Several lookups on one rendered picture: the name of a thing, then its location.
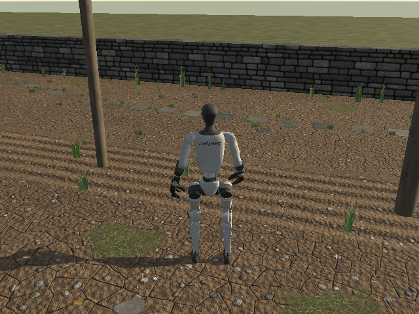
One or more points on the right robot hand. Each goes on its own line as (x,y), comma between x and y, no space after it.
(240,179)

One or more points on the right robot forearm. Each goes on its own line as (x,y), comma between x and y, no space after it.
(240,169)

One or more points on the robot left foot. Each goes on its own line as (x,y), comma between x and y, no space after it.
(195,256)

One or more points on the robot left upper arm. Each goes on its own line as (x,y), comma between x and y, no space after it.
(185,149)

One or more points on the left robot hand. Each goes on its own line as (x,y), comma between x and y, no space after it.
(176,188)

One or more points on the robot right upper arm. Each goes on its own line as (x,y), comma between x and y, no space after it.
(234,150)

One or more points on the left robot forearm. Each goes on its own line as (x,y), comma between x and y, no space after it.
(177,175)

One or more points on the robot head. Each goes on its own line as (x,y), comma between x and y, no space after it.
(209,114)

